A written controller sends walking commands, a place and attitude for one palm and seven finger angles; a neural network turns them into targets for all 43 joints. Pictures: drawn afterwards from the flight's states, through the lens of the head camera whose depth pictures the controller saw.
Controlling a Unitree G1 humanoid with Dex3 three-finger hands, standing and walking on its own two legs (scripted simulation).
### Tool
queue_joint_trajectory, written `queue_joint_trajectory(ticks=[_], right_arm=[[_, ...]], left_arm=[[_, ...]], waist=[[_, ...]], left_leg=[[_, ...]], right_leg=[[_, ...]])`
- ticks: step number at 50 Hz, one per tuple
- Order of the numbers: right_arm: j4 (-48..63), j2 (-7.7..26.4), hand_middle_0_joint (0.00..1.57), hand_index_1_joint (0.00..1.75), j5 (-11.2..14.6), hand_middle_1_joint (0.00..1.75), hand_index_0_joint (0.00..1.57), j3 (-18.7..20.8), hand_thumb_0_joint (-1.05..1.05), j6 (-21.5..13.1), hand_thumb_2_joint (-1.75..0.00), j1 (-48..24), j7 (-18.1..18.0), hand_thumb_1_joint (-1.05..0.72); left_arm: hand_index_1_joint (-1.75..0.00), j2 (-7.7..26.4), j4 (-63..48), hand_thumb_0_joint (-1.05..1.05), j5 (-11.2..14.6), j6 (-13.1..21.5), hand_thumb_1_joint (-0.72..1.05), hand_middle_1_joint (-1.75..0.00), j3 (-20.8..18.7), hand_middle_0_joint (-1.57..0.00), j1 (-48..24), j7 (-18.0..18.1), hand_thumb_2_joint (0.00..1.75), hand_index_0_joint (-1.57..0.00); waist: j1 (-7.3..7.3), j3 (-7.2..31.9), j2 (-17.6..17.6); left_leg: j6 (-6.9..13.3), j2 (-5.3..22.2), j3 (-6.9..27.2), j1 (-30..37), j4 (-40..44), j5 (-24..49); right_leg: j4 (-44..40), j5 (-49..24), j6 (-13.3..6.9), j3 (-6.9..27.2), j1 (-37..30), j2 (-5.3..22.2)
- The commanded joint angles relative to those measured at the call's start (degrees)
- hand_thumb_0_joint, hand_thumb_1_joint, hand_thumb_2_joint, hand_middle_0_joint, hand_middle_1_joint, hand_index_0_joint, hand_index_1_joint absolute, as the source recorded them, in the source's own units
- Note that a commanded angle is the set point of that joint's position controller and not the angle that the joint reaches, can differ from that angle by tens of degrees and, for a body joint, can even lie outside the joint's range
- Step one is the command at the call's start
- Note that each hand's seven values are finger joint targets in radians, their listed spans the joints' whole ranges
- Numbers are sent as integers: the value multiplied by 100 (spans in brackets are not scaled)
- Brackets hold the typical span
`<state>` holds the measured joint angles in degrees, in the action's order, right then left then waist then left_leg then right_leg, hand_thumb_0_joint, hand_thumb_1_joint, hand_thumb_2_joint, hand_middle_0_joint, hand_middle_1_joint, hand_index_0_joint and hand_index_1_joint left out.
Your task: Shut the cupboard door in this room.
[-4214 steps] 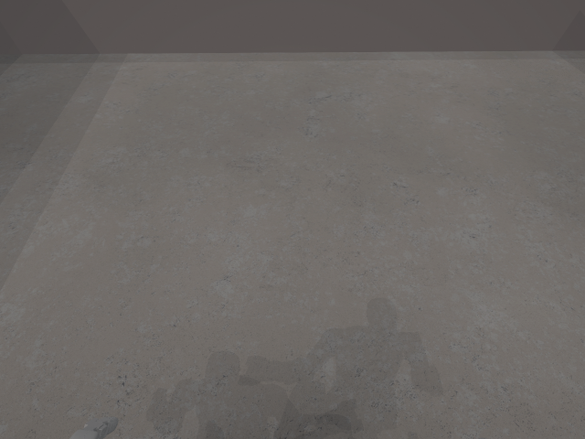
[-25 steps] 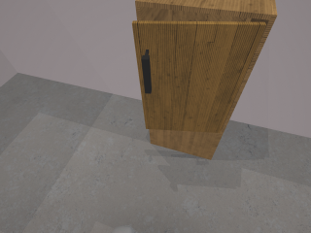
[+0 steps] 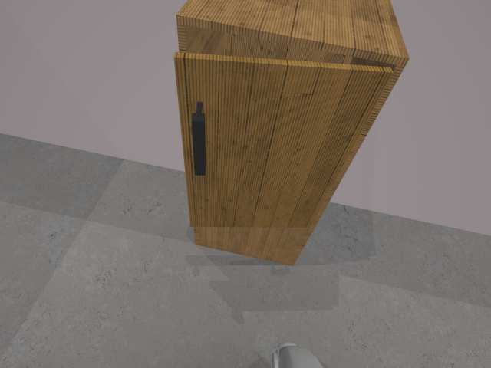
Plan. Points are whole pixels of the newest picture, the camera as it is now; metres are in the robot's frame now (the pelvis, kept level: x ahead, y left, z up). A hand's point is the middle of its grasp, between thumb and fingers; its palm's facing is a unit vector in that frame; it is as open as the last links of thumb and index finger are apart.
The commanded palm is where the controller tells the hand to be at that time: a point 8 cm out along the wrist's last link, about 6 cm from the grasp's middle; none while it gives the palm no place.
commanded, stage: take the last steps up to it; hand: left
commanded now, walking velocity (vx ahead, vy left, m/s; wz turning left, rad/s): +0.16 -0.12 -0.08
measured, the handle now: (199, 140) +0.55 +0.13 +0.02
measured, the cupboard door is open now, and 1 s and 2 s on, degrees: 13 13 13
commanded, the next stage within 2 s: come to a stop and stand still in 0.06 s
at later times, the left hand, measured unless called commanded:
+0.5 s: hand (197, 335) +0.20 +0.09 -0.15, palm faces +0.01 -0.96 -0.26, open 7.3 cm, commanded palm none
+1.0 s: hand out of the picture +0.08 +0.21 -0.17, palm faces +0.03 -0.96 -0.29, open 7.4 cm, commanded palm none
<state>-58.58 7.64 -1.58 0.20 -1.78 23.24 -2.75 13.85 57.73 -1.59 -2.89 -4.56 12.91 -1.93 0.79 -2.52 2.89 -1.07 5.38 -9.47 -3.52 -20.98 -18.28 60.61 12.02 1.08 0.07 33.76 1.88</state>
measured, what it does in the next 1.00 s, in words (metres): steps on the spot: right foot, then left foot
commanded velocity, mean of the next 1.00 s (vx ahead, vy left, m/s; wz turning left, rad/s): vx -0.08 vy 0.07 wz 0.00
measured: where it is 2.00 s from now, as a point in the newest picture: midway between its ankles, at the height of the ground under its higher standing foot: outside the picture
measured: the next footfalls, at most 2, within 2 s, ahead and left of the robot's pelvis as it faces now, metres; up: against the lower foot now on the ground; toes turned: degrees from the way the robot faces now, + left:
right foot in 0.16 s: +0.14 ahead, -0.12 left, +0.00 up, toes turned +2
left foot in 0.86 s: +0.10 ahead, +0.09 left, +0.00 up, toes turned +1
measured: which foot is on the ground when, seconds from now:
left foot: down 0.00-0.18, up 0.20-0.84, down 0.86-1.00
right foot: up 0.00-0.14, down 0.16-1.00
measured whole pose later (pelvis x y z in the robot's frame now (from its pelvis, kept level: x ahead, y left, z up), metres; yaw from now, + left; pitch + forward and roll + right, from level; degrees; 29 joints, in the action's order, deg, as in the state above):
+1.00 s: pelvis +0.05 +0.00 -0.01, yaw -2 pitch -2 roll +1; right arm -51.0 9.8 -0.9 1.4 1.8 14.0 -0.9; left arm 12.1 55.5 -1.4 -3.1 -1.1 17.1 2.0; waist -1.4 -0.3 -1.0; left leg 2.8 -2.3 -4.0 -12.4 -30.9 -16.5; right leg 35.6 17.5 0.1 0.5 19.6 3.1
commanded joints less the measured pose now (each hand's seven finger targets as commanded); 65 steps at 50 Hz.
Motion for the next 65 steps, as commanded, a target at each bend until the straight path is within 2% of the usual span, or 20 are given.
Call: queue_joint_trajectory(ticks=[1, 5, 7, 8, 9, 10, 11, 14, 21, 33, 34, 36, 40, 42, 43, 44, 46, 51, 55, 65], right_arm=[[-26, 1065, 20, 30, -63, 30, 20, 280, 0, -66, -90, 709, -32, -90], [-42, 1290, 20, 30, -44, 30, 20, 380, 0, -25, -90, 385, -28, -90], [-28, 1250, 20, 30, 36, 30, 20, 378, 0, -26, -90, 143, 22, -90], [15, 996, 20, 30, 120, 30, 20, 350, 0, -36, -90, 152, 93, -90], [124, 577, 20, 30, 167, 30, 20, 258, 0, -5, -90, 337, 81, -90], [131, 685, 20, 30, 178, 30, 20, 250, 0, 117, -90, 271, 53, -90], [3, 553, 20, 30, 180, 30, 20, 266, 0, 229, -90, 366, 53, -90], [-200, 417, 20, 30, 157, 30, 20, 199, 0, 325, -90, 272, 59, -90], [123, 735, 20, 30, 107, 30, 20, 361, 0, 558, -90, -429, 105, -90], [559, 898, 20, 30, 61, 30, 20, 386, 0, 576, -90, -1296, 253, -90], [1064, 813, 20, 30, 105, 30, 20, 338, 0, 293, -90, -1018, 244, -90], [1231, 731, 20, 30, 124, 30, 20, 323, 0, 231, -90, -1388, 258, -90], [1226, 711, 20, 30, 152, 30, 20, 289, 0, 282, -90, -863, 223, -90], [1179, 1120, 20, 30, 73, 30, 20, 339, 0, 220, -90, -665, 223, -90], [1281, 1332, 20, 30, 13, 30, 20, 349, 0, 205, -90, -864, 211, -90], [1337, 1333, 20, 30, -24, 30, 20, 321, 0, 216, -90, -1045, 209, -90], [1260, 1090, 20, 30, 3, 30, 20, 254, 0, 187, -90, -1285, 200, -90], [1143, 1022, 20, 30, 41, 30, 20, 262, 0, 182, -90, -1207, 177, -90], [972, 1006, 20, 30, 55, 30, 20, 231, 0, 126, -90, -856, 182, -90], [478, 883, 20, 30, 76, 30, 20, 163, 0, 65, -90, -618, 161, -90]], left_arm=[[-30, -50, -589, 0, 26, 165, 90, -30, 107, -20, -915, -84, 90, -20], [-30, -11, -475, 0, 50, 240, 90, -30, 89, -20, -537, -71, 90, -20], [-30, 291, -77, 0, 24, 336, 90, -30, -20, -20, 703, -17, 90, -20], [-30, 760, 167, 0, -22, 426, 90, -30, -120, -20, 1416, 64, 90, -20], [-30, 1090, 272, 0, 44, 477, 90, -30, -173, -20, 1665, 152, 90, -20], [-30, 983, 163, 0, 135, 472, 90, -30, -73, -20, 1240, 237, 90, -20], [-30, 705, 68, 0, 111, 471, 90, -30, 7, -20, 574, 308, 90, -20], [-30, 298, -186, 0, 67, 453, 90, -30, 170, -20, -237, 384, 90, -20], [-30, 456, -113, 0, 67, 399, 90, -30, 23, -20, 137, 481, 90, -20], [-30, 596, -432, 0, -23, 327, 90, -30, -10, -20, 100, 446, 90, -20], [-30, 826, -572, 0, -29, 451, 90, -30, 87, -20, 546, 688, 90, -20], [-30, 974, -683, 0, -58, 436, 90, -30, -2, -20, 574, 646, 90, -20], [-30, 796, -653, 0, -14, 227, 90, -30, 138, -20, 175, 556, 90, -20], [-30, 416, -674, 0, 61, 120, 90, -30, 193, -20, 219, 486, 90, -20], [-30, 294, -730, 0, 77, 105, 90, -30, 202, -20, 315, 453, 90, -20], [-30, 257, -749, 0, 66, 127, 90, -30, 194, -20, 371, 445, 90, -20], [-30, 289, -618, 0, 1, 59, 90, -30, 233, -20, 318, 422, 90, -20], [-30, 202, -469, 0, -2, 139, 90, -30, 267, -20, 714, 358, 90, -20], [-30, 295, -471, 0, 17, 268, 90, -30, 301, -20, 525, 354, 90, -20], [-30, 125, -159, 0, 42, 327, 90, -30, 384, -20, 692, 369, 90, -20]], waist=[[348, -496, -1281], [114, -196, -1524], [-501, 364, -965], [-789, 941, 158], [-672, 1366, 1286], [-472, 1091, 718], [-166, 796, 713], [105, 318, 77], [-180, 848, 247], [-178, 550, 563], [-35, 1751, 345], [-311, 1760, -360], [69, 506, 963], [21, 47, -43], [-88, -163, -778], [-169, -407, -732], [-194, -753, -1642], [-303, -321, -646], [-111, -132, -137], [-111, -224, -490]], left_leg=[[751, 1382, 613, 313, 437, 3377], [697, 1406, 459, 175, -105, 3857], [405, 989, 120, -505, -1377, 3546], [172, 416, -203, -1532, -2757, 1914], [2, -480, 78, -2366, -4359, -1843], [70, -234, 894, -2161, -4690, -1811], [47, -94, 995, -1811, -4647, -1410], [3, 8, 1111, -1602, -4144, -797], [-269, -470, 1192, -2409, -4159, -663], [-260, -431, 1194, -2213, -3542, -418], [-348, -851, 838, -2257, -3494, -1188], [-120, -610, 722, -2128, -2287, -644], [50, -731, 567, -590, -252, 191], [339, 98, 1373, -632, 105, 485], [590, 627, 1925, -1316, 403, 238], [744, 715, 1932, -1904, 573, -300], [699, 415, 2001, -2542, 990, -1130], [671, 217, 1788, -2148, 653, -1100], [520, 47, 1820, -1688, 604, -1262], [469, 7, 1747, -1536, 765, -1091]], right_leg=[[-1175, 86, -79, -343, 382, 143], [-2377, 343, -306, -596, -900, -77], [-3295, -484, -417, -589, -2821, -234], [-3560, -998, -726, 471, -4115, 717], [-3924, -2752, -1205, 2116, -4558, 1984], [-4203, -3106, -1302, 1953, -3646, 2104], [-4416, -2922, -1049, 1616, -2859, 1906], [-4136, -4070, -1007, 703, -2034, 1568], [-3873, -5542, -915, 623, -3301, 1729], [-4297, -2381, -1151, 675, -2675, 1566], [-3397, -6628, -1014, 1592, -4148, 1759], [-2820, -5527, -1194, 1054, -4214, 1722], [-3322, -1020, -616, 540, -1790, 1035], [-3136, 985, -208, 147, -1006, 414], [-3008, 1141, -70, -104, -1175, 170], [-2865, 909, -83, -172, -1436, 54], [-2446, 898, -138, -176, -1719, -27], [-2743, 358, -179, -8, -1958, -71], [-3493, 931, -317, 535, -1732, 95], [-3673, 685, -343, 689, -1767, 109]])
